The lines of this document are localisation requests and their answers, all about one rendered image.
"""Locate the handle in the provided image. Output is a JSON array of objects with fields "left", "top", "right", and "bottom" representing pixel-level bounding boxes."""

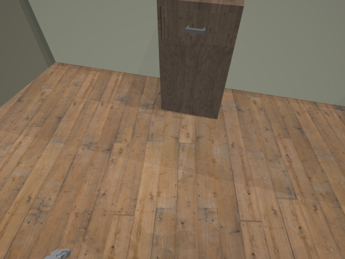
[{"left": 185, "top": 25, "right": 205, "bottom": 35}]

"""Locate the cabinet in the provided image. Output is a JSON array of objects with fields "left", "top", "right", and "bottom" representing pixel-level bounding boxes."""
[{"left": 157, "top": 0, "right": 244, "bottom": 119}]

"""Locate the drawer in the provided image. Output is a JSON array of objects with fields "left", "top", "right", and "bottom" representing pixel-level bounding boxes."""
[{"left": 161, "top": 7, "right": 237, "bottom": 46}]

